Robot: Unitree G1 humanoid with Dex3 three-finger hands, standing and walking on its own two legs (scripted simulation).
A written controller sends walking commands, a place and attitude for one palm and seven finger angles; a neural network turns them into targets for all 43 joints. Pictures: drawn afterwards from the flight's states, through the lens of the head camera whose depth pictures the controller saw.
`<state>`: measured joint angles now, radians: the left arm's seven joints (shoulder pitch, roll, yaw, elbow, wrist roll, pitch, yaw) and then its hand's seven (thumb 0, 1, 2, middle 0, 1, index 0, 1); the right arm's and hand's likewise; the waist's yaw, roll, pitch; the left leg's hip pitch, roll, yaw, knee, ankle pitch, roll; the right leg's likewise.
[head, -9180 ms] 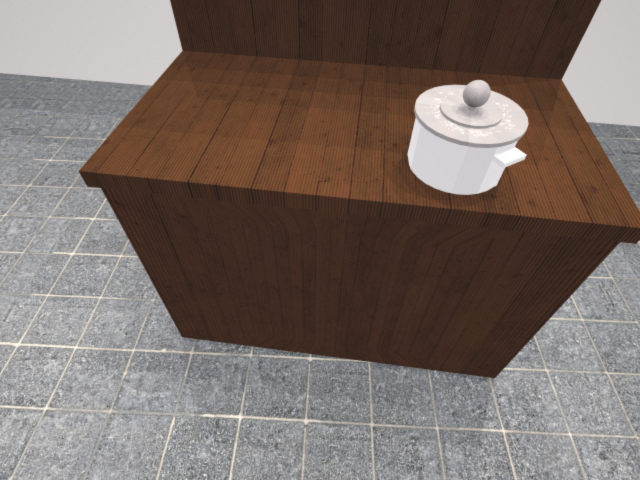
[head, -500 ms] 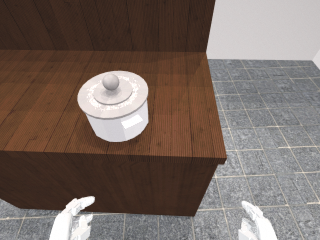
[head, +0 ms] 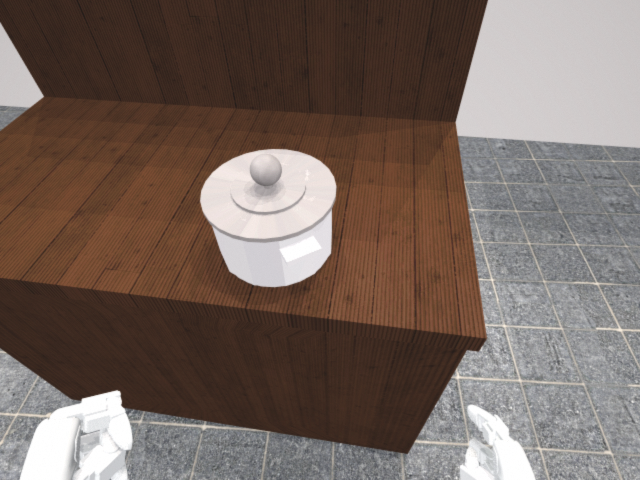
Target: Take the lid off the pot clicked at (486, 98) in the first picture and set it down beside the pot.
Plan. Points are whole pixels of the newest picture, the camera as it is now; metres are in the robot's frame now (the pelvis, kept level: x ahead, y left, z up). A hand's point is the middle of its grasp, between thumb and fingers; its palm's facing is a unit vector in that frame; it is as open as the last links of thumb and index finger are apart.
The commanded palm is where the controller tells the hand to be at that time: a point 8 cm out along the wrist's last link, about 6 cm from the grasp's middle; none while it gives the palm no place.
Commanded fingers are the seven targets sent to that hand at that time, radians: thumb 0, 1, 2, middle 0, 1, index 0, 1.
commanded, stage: raise the hand higher, near the body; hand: left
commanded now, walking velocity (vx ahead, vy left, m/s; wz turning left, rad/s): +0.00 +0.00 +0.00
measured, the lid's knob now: (265, 169) +0.48 +0.13 +0.13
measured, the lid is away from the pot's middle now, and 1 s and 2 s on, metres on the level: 0.00 0.00 0.00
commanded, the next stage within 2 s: reach forward and open the fingers in 0.72 s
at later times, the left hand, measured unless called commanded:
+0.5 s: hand (110, 411) +0.16 +0.23 +0.08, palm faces +0.28 -0.86 -0.42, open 3.1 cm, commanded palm +0.11 +0.27 +0.12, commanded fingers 0.00 0.90 0.90 -1.30 -1.50 -1.30 -1.50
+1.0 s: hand (92, 370) +0.18 +0.25 +0.12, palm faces +0.10 -0.31 -0.95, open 3.0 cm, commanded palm +0.16 +0.26 +0.18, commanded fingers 0.00 0.58 1.09 -1.19 -1.15 -1.19 -1.15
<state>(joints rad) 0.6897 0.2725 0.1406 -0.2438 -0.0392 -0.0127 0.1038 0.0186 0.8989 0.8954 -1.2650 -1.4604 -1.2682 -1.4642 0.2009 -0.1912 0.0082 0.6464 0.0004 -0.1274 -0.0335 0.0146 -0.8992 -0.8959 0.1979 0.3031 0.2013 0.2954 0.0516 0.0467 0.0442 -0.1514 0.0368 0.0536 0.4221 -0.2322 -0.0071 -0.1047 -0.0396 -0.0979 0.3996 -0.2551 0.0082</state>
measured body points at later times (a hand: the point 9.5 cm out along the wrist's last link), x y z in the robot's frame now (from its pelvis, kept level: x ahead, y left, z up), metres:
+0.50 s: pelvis +0.01 +0.00 +0.00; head +0.01 -0.01 +0.45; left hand +0.14 +0.28 +0.11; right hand +0.22 -0.22 -0.08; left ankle +0.00 +0.12 -0.74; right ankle -0.02 -0.12 -0.74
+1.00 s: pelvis -0.01 +0.00 +0.00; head +0.01 -0.04 +0.44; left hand +0.17 +0.26 +0.17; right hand +0.19 -0.23 -0.10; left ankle +0.00 +0.12 -0.74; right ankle -0.02 -0.12 -0.74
